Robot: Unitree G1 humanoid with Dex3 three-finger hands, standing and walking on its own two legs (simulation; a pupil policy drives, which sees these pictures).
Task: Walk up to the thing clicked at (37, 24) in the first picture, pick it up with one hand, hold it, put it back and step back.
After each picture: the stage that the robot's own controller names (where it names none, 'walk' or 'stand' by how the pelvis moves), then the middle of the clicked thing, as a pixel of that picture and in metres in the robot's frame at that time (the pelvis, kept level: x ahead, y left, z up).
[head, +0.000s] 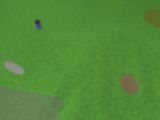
stand; (38, 24) +1.71 +0.53 -0.72
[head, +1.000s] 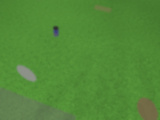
walk; (56, 31) +1.63 +0.23 -0.69
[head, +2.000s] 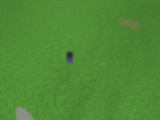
walk; (69, 57) +1.06 +0.07 -0.70
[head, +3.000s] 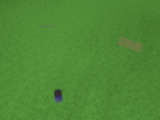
walk; (58, 95) +0.65 +0.15 -0.71
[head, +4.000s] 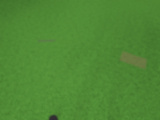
stand; out of the picture +0.48 +0.17 -0.71
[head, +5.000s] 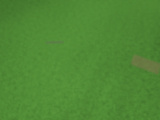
stand; out of the picture +0.40 +0.16 -0.71
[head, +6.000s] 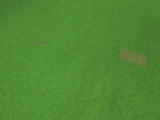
stand; out of the picture +0.36 +0.20 -0.71
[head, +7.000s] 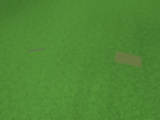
stand; out of the picture +0.37 +0.22 -0.72
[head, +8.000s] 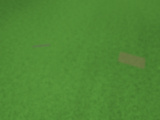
stand; out of the picture +0.39 +0.19 -0.72
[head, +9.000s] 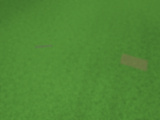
stand; out of the picture +0.39 +0.18 -0.73
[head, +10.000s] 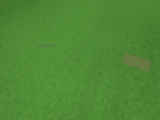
stand; out of the picture +0.38 +0.18 -0.73
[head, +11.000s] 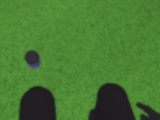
go down; (33, 60) +0.47 +0.18 -0.38
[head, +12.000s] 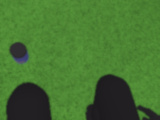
approach; (19, 53) +0.47 +0.20 -0.31
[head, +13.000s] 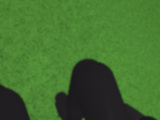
close in; out of the picture +0.46 +0.25 -0.23
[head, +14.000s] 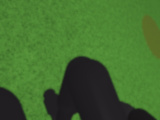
close; out of the picture +0.45 +0.26 -0.23
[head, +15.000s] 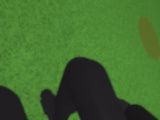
lift; out of the picture +0.42 +0.23 -0.24
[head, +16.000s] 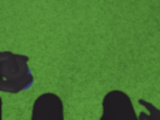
lift; (19, 74) +0.35 +0.20 -0.03
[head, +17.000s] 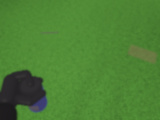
hold; (34, 94) +0.31 +0.16 +0.00
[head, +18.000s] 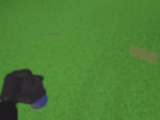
hold; (35, 92) +0.32 +0.17 +0.00
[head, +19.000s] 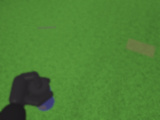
crouch; (42, 94) +0.32 +0.14 -0.03
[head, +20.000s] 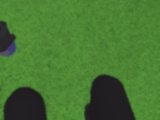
crouch; (1, 40) +0.48 +0.20 -0.09
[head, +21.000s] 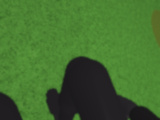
lower; out of the picture +0.45 +0.29 -0.23
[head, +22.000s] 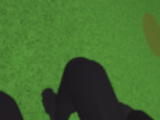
lower; out of the picture +0.45 +0.28 -0.24
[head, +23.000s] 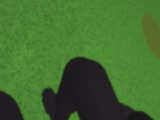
lower; out of the picture +0.45 +0.27 -0.24
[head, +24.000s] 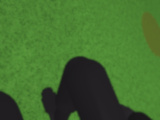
lower; out of the picture +0.45 +0.28 -0.24
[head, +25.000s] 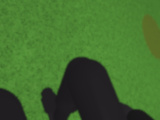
draw back; out of the picture +0.45 +0.26 -0.25
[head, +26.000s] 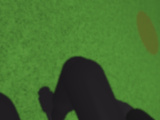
withdraw; out of the picture +0.45 +0.25 -0.25
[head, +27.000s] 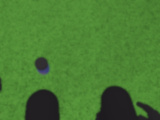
walk; (42, 66) +0.47 +0.18 -0.39
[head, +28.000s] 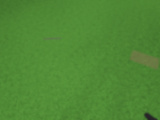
stand; out of the picture +0.40 +0.14 -0.66
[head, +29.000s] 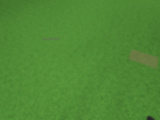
stand; out of the picture +0.40 +0.16 -0.66
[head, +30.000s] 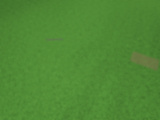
stand; out of the picture +0.41 +0.15 -0.70
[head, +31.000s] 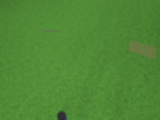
walk; (62, 118) +0.42 +0.15 -0.71
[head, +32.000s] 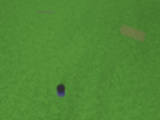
walk; (61, 90) +0.58 +0.09 -0.71
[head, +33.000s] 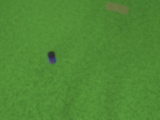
walk; (52, 57) +0.88 +0.25 -0.69
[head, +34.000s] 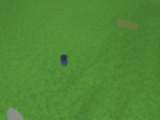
stand; (63, 60) +1.04 +0.16 -0.71
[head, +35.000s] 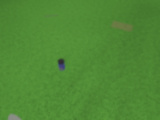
stand; (61, 64) +1.06 +0.18 -0.72
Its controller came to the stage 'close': yes
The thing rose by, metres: 0.71
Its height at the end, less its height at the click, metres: +0.00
